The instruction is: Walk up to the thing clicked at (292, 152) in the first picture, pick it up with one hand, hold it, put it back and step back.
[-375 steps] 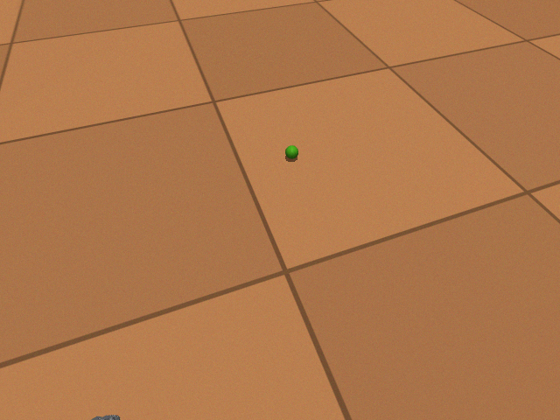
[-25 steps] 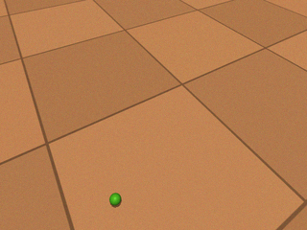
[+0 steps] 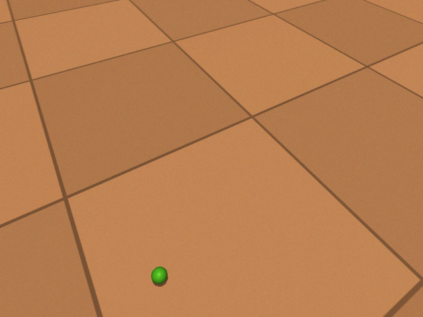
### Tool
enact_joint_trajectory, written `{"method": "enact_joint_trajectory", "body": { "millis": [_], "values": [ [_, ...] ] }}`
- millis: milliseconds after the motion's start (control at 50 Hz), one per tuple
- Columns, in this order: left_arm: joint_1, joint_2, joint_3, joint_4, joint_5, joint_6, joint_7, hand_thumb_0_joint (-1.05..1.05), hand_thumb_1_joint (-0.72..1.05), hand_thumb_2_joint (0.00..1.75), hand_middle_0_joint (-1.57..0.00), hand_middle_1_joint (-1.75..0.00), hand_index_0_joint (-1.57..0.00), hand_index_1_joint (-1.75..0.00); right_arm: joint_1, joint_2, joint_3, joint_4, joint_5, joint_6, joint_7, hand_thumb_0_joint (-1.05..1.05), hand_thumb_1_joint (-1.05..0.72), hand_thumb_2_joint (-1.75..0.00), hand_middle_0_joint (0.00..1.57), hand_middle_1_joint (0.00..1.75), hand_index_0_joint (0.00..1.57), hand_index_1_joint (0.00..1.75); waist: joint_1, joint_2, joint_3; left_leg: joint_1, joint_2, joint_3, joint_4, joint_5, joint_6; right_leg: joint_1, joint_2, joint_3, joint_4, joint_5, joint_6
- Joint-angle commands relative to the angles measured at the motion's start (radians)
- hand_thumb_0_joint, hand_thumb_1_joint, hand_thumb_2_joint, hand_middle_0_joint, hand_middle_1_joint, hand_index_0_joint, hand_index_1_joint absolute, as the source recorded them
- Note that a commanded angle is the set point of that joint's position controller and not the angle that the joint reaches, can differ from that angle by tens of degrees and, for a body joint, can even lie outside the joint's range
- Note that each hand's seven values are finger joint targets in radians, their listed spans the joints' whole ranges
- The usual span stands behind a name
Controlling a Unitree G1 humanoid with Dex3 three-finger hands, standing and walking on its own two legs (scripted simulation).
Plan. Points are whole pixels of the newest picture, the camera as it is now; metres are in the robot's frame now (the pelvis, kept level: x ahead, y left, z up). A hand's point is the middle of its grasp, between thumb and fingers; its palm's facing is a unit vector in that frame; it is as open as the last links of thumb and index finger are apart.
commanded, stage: stand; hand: left
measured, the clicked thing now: (159, 275) +0.37 +0.25 -0.75
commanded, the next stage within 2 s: walk up in 0.30 s
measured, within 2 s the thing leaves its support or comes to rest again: neither
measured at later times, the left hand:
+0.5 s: hand out of the picture +0.06 +0.28 -0.16, palm faces +0.00 -0.92 -0.40, open 7.4 cm
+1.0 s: hand out of the picture +0.00 +0.33 -0.18, palm faces -0.05 -0.93 -0.36, open 7.4 cm
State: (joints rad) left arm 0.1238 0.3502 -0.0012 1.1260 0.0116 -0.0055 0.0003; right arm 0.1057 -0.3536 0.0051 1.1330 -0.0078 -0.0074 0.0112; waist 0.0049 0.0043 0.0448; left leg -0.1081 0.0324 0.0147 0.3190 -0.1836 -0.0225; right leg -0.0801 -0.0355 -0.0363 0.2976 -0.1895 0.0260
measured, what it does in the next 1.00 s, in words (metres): walks backwards: left foot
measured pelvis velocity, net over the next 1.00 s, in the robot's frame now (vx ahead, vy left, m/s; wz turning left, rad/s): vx -0.09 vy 0.06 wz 0.00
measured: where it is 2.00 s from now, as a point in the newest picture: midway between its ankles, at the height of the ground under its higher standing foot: outside the picture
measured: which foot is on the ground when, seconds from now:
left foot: down 0.00-0.50, up 0.52-0.68, down 0.70-1.00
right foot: down 0.00-0.70, up 0.72-1.00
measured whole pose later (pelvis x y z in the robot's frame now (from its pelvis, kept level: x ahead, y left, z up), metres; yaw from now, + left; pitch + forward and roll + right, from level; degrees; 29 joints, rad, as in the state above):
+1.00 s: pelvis -0.09 +0.06 -0.02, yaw +0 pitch -2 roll +0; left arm 0.13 0.41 0.05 0.96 0.03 0.08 -0.01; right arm 0.20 -0.35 -0.05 0.92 -0.02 -0.03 -0.02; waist -0.01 -0.05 0.17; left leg -0.25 0.01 0.01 0.59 -0.31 0.01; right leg -0.30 0.05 0.10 0.85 -0.53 -0.01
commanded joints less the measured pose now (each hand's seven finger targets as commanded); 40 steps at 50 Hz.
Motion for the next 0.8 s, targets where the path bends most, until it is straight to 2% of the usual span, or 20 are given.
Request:
{"method": "enact_joint_trajectory", "body": {
  "millis": [0,260,280,300,360,400,440,460,480,500,520,580,600,640,660,680,700,720,740,780],
  "values": [
    [-0.033,0.216,0.043,-0.055,-0.001,-0.024,0.01,0.0,0.9,0.9,-0.2,-0.3,-0.2,-0.3,-0.036,-0.21,-0.044,-0.059,-0.002,-0.02,-0.018,0.0,-0.9,-0.9,0.2,0.3,0.2,0.3,-0.004,-0.002,-0.068,0.006,0.102,-0.08,-0.037,0.192,0.035,0.01,-0.115,0.082,-0.035,0.179,-0.035],
    [-0.027,0.217,0.044,-0.058,0.0,-0.025,0.01,0.0,0.9,0.9,-0.2,-0.3,-0.2,-0.3,-0.036,-0.211,-0.044,-0.066,-0.002,-0.021,-0.018,0.0,-0.9,-0.9,0.2,0.3,0.2,0.3,-0.003,-0.005,-0.077,0.023,0.105,-0.078,-0.034,0.21,0.035,0.002,-0.112,0.076,-0.032,0.183,-0.035],
    [-0.05,0.27,0.072,-0.074,-0.013,-0.022,0.02,0.0,0.9,0.9,-0.2,-0.3,-0.2,-0.3,-0.042,-0.265,-0.081,-0.078,0.004,0.005,-0.012,0.0,-0.9,-0.9,0.2,0.3,0.2,0.3,-0.003,0.046,0.0,-0.025,0.084,-0.081,0.035,0.386,0.042,-0.032,-0.113,0.074,0.043,0.364,-0.044],
    [-0.033,0.266,0.076,-0.088,-0.014,-0.019,0.026,0.0,0.9,0.9,-0.2,-0.3,-0.2,-0.3,-0.021,-0.255,-0.084,-0.091,0.007,0.013,-0.014,0.0,-0.9,-0.9,0.2,0.3,0.2,0.3,-0.007,0.026,-0.042,-0.018,0.091,-0.067,0.062,0.46,0.051,-0.002,-0.11,0.054,0.071,0.419,-0.048],
    [-0.017,0.261,0.081,-0.111,-0.013,-0.012,0.032,0.0,0.9,0.9,-0.2,-0.3,-0.2,-0.3,-0.016,-0.251,-0.1,-0.121,0.011,0.026,-0.012,0.0,-0.9,-0.9,0.2,0.3,0.2,0.3,-0.005,0.01,-0.119,0.008,0.09,-0.063,0.107,0.489,0.067,0.012,-0.111,0.044,0.124,0.423,-0.062],
    [-0.024,0.26,0.084,-0.129,-0.011,-0.006,0.032,0.0,0.9,0.9,-0.2,-0.3,-0.2,-0.3,-0.027,-0.248,-0.109,-0.144,0.011,0.036,-0.01,0.0,-0.9,-0.9,0.2,0.3,0.2,0.3,-0.004,0.0,-0.144,-0.004,0.079,-0.064,0.14,0.416,0.068,0.002,-0.123,0.052,0.134,0.364,-0.076],
    [-0.015,0.282,0.092,-0.142,-0.006,-0.001,0.034,0.0,0.9,0.9,-0.2,-0.3,-0.2,-0.3,-0.045,-0.24,-0.113,-0.171,0.008,0.049,-0.006,0.0,-0.9,-0.9,0.2,0.3,0.2,0.3,0.003,-0.049,-0.134,-0.031,0.034,-0.046,0.231,0.29,0.059,-0.043,-0.175,0.11,0.109,0.33,-0.119],
    [-0.029,0.303,0.099,-0.158,-0.001,0.001,0.035,0.0,0.9,0.9,-0.2,-0.3,-0.2,-0.3,-0.039,-0.233,-0.113,-0.184,0.005,0.057,-0.001,0.0,-0.9,-0.9,0.2,0.3,0.2,0.3,0.004,-0.109,-0.122,-0.068,-0.001,-0.027,0.321,0.132,0.053,-0.06,-0.232,0.164,0.084,0.321,-0.161],
    [-0.048,0.327,0.11,-0.175,0.008,0.003,0.038,0.0,0.9,0.9,-0.2,-0.3,-0.2,-0.3,-0.031,-0.22,-0.115,-0.197,0.0,0.067,0.006,0.0,-0.9,-0.9,0.2,0.3,0.2,0.3,0.01,-0.183,-0.099,-0.127,-0.048,-0.019,0.44,-0.14,0.048,-0.085,-0.313,0.238,0.06,0.317,-0.234],
    [-0.062,0.34,0.118,-0.192,0.019,0.0,0.041,0.0,0.9,0.9,-0.2,-0.3,-0.2,-0.3,-0.012,-0.215,-0.117,-0.209,-0.009,0.08,0.01,0.0,-0.9,-0.9,0.2,0.3,0.2,0.3,0.013,-0.21,-0.069,-0.18,-0.046,-0.061,0.585,-0.352,0.044,-0.134,-0.389,0.296,0.032,0.314,-0.296],
    [-0.057,0.338,0.122,-0.207,0.028,-0.002,0.042,0.0,0.9,0.9,-0.2,-0.3,-0.2,-0.3,0.003,-0.214,-0.122,-0.224,-0.011,0.086,0.014,0.0,-0.9,-0.9,0.2,0.3,0.2,0.3,0.008,-0.199,-0.041,-0.213,-0.021,-0.106,0.641,-0.401,0.048,-0.165,-0.413,0.301,0.031,0.31,-0.324],
    [-0.141,0.321,0.12,-0.26,0.033,-0.002,0.042,0.0,0.9,0.9,-0.2,-0.3,-0.2,-0.3,0.098,-0.219,-0.136,-0.232,-0.002,0.08,0.022,0.0,-0.9,-0.9,0.2,0.3,0.2,0.3,-0.048,-0.234,-0.031,-0.181,0.005,-0.144,0.599,-0.402,0.062,-0.212,-0.341,0.203,0.119,0.373,-0.263],
    [-0.12,0.303,0.117,-0.263,0.035,-0.001,0.039,0.0,0.9,0.9,-0.2,-0.3,-0.2,-0.3,0.102,-0.217,-0.138,-0.232,-0.001,0.07,0.022,0.0,-0.9,-0.9,0.2,0.3,0.2,0.3,-0.036,-0.211,-0.049,-0.191,-0.004,-0.107,0.497,-0.362,0.059,-0.159,-0.291,0.158,0.174,0.366,-0.23],
    [-0.119,0.278,0.105,-0.272,0.017,0.012,0.031,0.0,0.9,0.9,-0.2,-0.3,-0.2,-0.3,0.144,-0.206,-0.14,-0.214,-0.009,0.044,0.013,0.0,-0.9,-0.9,0.2,0.3,0.2,0.3,-0.057,-0.135,-0.075,-0.13,-0.033,-0.03,0.171,-0.113,0.045,-0.12,-0.198,0.078,0.326,0.282,-0.153],
    [-0.115,0.247,0.094,-0.277,0.004,0.024,0.026,0.0,0.9,0.9,-0.2,-0.3,-0.2,-0.3,0.148,-0.231,-0.146,-0.206,-0.02,0.032,0.005,0.0,-0.9,-0.9,0.2,0.3,0.2,0.3,-0.058,-0.003,-0.068,-0.077,0.017,-0.113,0.031,0.093,0.04,-0.174,-0.107,0.023,0.465,0.156,-0.103],
    [-0.104,0.178,0.08,-0.297,-0.009,0.034,0.026,0.0,0.9,0.9,-0.2,-0.3,-0.2,-0.3,0.135,-0.296,-0.156,-0.221,-0.035,0.017,-0.003,0.0,-0.9,-0.9,0.2,0.3,0.2,0.3,-0.046,0.214,-0.074,0.004,0.159,-0.374,0.001,0.333,0.079,-0.333,0.048,0.037,0.623,-0.234,-0.054],
    [-0.054,0.193,0.083,-0.278,-0.005,0.049,0.032,0.0,0.9,0.9,-0.2,-0.3,-0.2,-0.3,0.11,-0.337,-0.157,-0.241,-0.042,0.007,-0.013,0.0,-0.9,-0.9,0.2,0.3,0.2,0.3,-0.021,0.156,-0.094,0.01,0.237,-0.438,0.029,0.376,0.141,-0.378,0.07,0.151,0.674,-0.394,-0.05],
    [-0.024,0.217,0.087,-0.265,-0.004,0.056,0.033,0.0,0.9,0.9,-0.2,-0.3,-0.2,-0.3,0.079,-0.35,-0.151,-0.258,-0.03,-0.002,-0.016,0.0,-0.9,-0.9,0.2,0.3,0.2,0.3,-0.018,0.123,-0.114,-0.075,0.287,-0.449,0.045,0.326,0.221,-0.299,0.046,0.192,0.702,-0.42,-0.047],
    [-0.047,0.232,0.085,-0.253,-0.005,0.056,0.034,0.0,0.9,0.9,-0.2,-0.3,-0.2,-0.3,0.036,-0.369,-0.15,-0.265,-0.025,-0.004,-0.02,0.0,-0.9,-0.9,0.2,0.3,0.2,0.3,-0.023,0.17,-0.101,-0.159,0.293,-0.471,0.029,0.246,0.244,-0.267,0.047,0.219,0.728,-0.424,-0.051],
    [-0.034,0.25,0.097,-0.22,-0.011,0.056,0.022,0.0,0.9,0.9,-0.2,-0.3,-0.2,-0.3,-0.034,-0.311,-0.135,-0.278,-0.029,-0.016,-0.032,0.0,-0.9,-0.9,0.2,0.3,0.2,0.3,0.016,0.177,-0.046,-0.128,0.217,-0.319,0.078,0.252,0.216,-0.29,0.053,0.243,0.734,-0.32,-0.051]
  ]
}}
